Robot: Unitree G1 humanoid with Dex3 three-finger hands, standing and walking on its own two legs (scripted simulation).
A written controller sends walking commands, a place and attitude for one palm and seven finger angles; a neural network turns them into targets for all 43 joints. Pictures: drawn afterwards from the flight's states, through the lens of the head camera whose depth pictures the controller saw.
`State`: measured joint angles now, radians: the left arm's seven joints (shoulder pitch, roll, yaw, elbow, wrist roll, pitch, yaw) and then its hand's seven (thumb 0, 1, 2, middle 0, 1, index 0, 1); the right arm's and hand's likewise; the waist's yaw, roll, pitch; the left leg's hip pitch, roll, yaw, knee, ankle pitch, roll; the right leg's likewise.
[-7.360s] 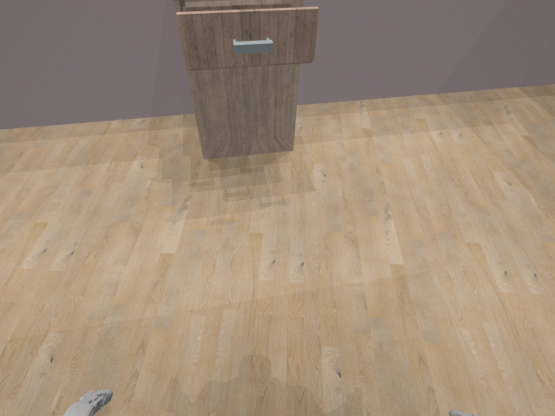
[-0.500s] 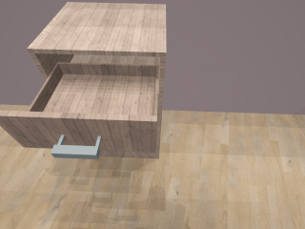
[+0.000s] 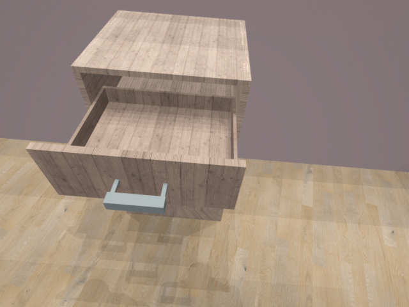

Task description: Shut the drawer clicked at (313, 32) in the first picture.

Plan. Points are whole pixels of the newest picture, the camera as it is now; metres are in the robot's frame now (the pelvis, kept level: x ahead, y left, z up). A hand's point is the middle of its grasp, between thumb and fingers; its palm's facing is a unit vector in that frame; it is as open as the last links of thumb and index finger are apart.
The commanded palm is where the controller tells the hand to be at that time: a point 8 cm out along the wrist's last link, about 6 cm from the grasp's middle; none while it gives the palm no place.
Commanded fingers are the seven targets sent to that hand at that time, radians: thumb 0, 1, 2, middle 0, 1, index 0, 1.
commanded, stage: shuffle to correct the standing spot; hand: left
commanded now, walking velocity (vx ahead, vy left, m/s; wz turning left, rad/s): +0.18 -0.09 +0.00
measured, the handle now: (138, 194) +0.35 +0.18 -0.02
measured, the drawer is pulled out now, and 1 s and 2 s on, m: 0.30 0.30 0.30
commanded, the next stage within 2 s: come to a stop and stand still in 0.14 s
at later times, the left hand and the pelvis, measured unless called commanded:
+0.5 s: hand out of the picture +0.02 +0.11 -0.18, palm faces +0.03 -0.99 -0.15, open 7.4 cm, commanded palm none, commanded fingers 0.00 0.90 0.90 -0.20 -0.30 -0.20 -0.30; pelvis +0.05 -0.03 +0.00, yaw -1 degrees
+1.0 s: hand out of the picture +0.00 +0.18 -0.18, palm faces +0.01 -0.98 -0.21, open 7.3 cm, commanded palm none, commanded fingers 0.00 0.90 0.90 -0.20 -0.30 -0.20 -0.30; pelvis -0.02 -0.01 +0.00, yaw +0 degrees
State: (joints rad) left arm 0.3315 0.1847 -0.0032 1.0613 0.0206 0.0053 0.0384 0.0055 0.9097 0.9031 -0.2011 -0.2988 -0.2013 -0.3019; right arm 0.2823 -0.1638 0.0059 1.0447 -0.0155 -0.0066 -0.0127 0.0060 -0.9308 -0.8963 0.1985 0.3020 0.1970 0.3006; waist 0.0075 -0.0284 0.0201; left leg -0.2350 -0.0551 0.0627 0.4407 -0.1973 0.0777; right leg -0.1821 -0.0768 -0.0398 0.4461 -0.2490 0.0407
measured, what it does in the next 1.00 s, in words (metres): stands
